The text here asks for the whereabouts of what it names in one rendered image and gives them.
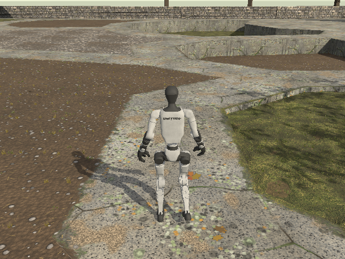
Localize robot right forearm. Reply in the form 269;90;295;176
194;130;204;148

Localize left robot hand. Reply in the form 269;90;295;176
137;150;150;162

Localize left robot upper arm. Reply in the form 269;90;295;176
146;109;161;140

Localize robot head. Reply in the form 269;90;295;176
163;86;181;112

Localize robot left forearm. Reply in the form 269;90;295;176
139;131;151;152

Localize robot right foot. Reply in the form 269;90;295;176
182;211;191;221

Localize right robot hand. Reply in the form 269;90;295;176
193;146;206;156

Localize right robot upper arm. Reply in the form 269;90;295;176
183;109;199;138

